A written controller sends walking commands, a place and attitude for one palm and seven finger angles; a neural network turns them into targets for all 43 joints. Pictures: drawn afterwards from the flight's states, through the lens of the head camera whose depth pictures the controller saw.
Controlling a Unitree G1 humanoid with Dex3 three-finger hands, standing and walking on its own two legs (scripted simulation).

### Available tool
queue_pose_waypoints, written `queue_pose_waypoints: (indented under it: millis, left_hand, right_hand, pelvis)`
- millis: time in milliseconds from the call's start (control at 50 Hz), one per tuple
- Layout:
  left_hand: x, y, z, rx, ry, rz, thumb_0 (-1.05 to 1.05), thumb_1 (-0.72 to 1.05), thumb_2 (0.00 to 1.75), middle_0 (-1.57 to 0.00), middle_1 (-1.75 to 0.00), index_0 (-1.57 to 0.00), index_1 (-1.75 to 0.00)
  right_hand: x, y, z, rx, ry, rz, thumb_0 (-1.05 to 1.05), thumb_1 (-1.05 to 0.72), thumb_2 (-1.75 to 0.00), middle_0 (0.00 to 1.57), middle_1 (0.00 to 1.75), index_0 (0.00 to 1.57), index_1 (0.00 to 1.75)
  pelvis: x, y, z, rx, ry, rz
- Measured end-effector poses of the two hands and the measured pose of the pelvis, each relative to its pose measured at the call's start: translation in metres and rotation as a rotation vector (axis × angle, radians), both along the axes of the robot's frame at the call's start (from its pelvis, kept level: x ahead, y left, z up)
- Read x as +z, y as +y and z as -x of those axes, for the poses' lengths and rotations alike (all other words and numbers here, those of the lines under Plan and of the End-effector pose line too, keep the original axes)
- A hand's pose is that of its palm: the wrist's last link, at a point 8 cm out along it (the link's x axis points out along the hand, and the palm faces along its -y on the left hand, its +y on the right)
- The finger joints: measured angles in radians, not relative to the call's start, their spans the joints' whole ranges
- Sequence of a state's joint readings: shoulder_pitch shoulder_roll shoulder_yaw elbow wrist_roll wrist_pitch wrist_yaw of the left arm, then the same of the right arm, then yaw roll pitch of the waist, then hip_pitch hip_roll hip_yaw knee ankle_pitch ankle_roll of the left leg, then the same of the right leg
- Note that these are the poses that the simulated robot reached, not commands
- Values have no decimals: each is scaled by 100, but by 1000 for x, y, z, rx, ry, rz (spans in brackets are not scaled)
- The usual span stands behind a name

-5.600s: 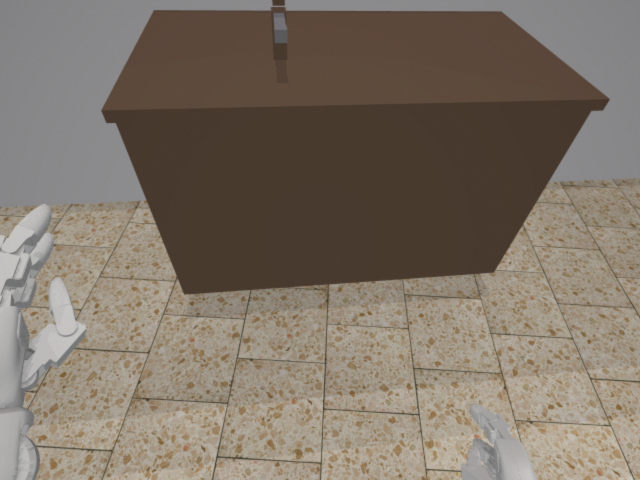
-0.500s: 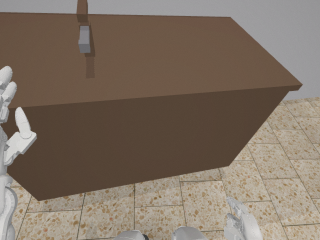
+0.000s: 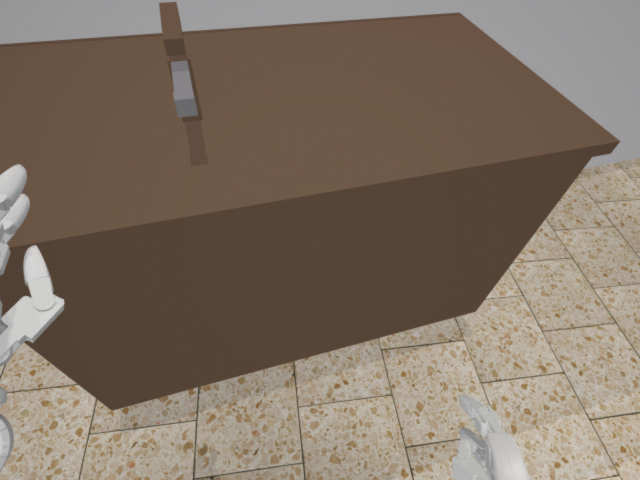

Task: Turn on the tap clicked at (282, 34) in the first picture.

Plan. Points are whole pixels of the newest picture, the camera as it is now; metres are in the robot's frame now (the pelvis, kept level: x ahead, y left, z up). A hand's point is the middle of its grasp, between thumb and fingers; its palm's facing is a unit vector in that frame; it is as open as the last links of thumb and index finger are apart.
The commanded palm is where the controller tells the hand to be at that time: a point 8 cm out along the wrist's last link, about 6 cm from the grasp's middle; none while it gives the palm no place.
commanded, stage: come to a stop and stand still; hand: left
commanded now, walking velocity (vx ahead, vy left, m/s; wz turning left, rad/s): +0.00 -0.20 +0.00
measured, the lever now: (185, 103) +0.57 +0.24 +0.15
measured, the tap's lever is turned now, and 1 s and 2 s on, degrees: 0 0 0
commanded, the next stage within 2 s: look again from close up in 0.42 s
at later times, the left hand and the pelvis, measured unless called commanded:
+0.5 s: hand (74, 295) +0.24 +0.24 +0.17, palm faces +0.39 -0.83 -0.40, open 7.4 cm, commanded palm +0.18 +0.28 +0.18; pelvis +0.02 +0.00 +0.00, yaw +0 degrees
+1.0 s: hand (25, 308) +0.22 +0.28 +0.16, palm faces +0.41 -0.83 -0.36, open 7.4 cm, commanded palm +0.17 +0.31 +0.18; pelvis +0.01 +0.03 +0.01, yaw +0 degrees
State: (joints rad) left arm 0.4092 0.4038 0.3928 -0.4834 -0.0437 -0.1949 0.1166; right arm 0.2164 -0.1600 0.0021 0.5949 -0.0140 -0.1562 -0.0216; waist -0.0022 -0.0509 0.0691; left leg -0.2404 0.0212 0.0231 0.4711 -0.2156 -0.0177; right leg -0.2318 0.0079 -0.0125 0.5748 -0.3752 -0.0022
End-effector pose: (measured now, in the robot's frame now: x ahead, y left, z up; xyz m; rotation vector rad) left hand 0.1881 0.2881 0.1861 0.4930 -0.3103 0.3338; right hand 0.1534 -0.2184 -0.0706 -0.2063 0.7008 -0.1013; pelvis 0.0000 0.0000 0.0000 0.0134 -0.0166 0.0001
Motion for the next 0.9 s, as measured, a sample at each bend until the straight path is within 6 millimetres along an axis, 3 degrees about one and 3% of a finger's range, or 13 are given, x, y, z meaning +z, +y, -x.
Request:
queue_pose_waypoints:
  millis: [140,320,500,900]
  left_hand:
    - [9,-7,4,12,29,-37,1,89,90,-21,-30,-21,-30]
    - [-10,-12,-6,49,71,56,1,89,90,-21,-30,-21,-30]
    - [-3,-10,-9,29,50,36,1,89,90,-21,-30,-21,-30]
    - [-9,22,3,61,58,84,2,89,90,-21,-30,-21,-30]
  right_hand:
    - [-11,13,-5,47,43,-59,1,-90,-90,20,30,21,30]
    - [-13,-12,-19,7,54,-5,1,-91,-90,20,30,21,30]
    - [3,-22,-32,-24,5,33,1,-91,-90,20,30,20,30]
    - [2,27,-20,21,37,4,1,-91,-90,20,30,20,30]
  pelvis:
    - [1,-4,-7,3,25,24]
    - [0,-8,-16,3,20,17]
    - [2,-4,-20,2,18,19]
    - [7,22,-12,8,11,28]
